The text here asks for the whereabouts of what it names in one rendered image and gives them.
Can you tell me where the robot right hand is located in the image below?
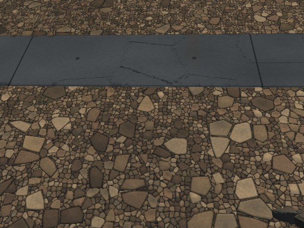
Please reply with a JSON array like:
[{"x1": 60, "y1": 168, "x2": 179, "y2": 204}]
[{"x1": 272, "y1": 208, "x2": 304, "y2": 228}]

